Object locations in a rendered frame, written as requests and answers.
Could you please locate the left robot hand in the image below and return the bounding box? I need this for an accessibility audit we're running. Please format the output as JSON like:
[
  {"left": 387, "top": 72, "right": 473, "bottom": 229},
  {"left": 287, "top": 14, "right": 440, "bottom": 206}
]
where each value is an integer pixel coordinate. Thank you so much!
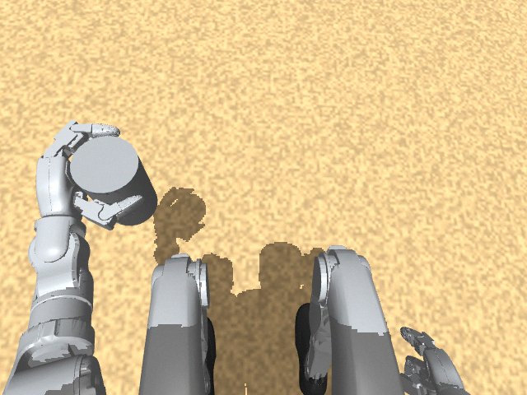
[{"left": 36, "top": 120, "right": 145, "bottom": 230}]

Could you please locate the right robot foot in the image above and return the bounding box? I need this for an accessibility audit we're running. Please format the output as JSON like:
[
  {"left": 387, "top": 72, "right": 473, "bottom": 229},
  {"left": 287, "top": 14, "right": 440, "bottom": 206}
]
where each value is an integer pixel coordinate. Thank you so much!
[{"left": 295, "top": 303, "right": 327, "bottom": 395}]

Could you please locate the can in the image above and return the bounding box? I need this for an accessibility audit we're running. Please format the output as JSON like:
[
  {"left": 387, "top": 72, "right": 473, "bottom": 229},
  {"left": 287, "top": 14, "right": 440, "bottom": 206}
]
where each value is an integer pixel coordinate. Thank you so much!
[{"left": 70, "top": 136, "right": 158, "bottom": 225}]

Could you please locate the left robot arm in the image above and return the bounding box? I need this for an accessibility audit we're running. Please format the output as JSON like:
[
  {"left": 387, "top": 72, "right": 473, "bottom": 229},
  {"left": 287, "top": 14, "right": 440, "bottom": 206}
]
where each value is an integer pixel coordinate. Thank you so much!
[{"left": 2, "top": 215, "right": 106, "bottom": 395}]

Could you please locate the right robot hand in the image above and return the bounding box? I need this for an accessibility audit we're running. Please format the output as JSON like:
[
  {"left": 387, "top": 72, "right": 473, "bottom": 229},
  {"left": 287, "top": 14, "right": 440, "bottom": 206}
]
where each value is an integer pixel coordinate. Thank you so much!
[{"left": 400, "top": 327, "right": 465, "bottom": 395}]

